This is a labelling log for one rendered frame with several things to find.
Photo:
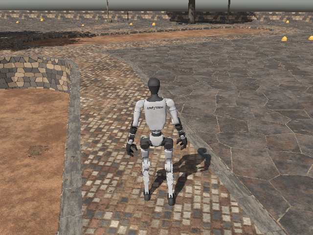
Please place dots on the robot left upper arm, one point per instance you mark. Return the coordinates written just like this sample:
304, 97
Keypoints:
137, 112

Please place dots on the robot left shin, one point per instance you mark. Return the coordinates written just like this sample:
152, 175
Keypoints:
146, 177

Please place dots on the robot left forearm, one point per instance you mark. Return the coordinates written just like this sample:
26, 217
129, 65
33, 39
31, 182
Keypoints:
131, 134

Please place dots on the left robot hand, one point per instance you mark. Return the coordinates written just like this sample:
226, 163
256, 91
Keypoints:
128, 149

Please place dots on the robot right forearm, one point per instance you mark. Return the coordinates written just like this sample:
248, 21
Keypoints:
180, 130

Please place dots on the robot right upper arm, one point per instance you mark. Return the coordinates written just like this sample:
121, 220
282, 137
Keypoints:
170, 103

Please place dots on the left robot foot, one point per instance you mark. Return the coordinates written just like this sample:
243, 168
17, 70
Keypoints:
146, 196

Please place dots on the right robot hand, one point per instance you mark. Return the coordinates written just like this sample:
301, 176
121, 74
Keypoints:
184, 142

